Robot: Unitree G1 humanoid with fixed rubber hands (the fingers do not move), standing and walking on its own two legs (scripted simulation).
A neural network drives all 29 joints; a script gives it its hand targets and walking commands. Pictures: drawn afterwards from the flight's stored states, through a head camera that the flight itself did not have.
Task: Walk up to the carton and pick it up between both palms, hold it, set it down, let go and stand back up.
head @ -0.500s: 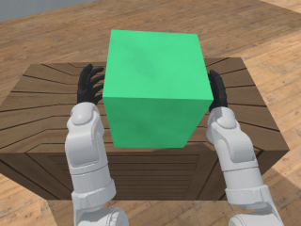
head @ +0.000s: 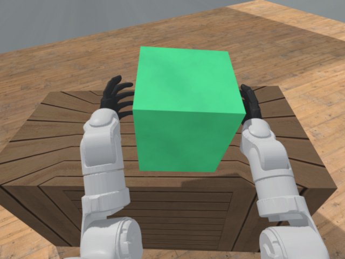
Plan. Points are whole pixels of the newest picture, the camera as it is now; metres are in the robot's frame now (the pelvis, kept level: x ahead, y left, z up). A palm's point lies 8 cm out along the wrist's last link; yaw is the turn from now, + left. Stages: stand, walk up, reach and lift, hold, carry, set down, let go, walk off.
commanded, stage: hold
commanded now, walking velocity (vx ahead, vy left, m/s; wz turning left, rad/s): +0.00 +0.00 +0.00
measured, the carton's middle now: (180, 114) +0.43 -0.02 +0.13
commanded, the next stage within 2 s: none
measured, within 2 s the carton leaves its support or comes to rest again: neither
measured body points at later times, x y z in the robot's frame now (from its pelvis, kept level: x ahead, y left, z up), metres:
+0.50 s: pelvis +0.00 +0.00 +0.00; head +0.01 -0.01 +0.45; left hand +0.35 +0.14 +0.17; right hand +0.36 -0.16 +0.14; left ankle -0.01 +0.10 -0.75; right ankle +0.01 -0.10 -0.75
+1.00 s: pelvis +0.00 +0.00 +0.00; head -0.03 -0.01 +0.45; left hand +0.37 +0.14 +0.22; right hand +0.38 -0.16 +0.18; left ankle -0.01 +0.10 -0.76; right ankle +0.01 -0.10 -0.75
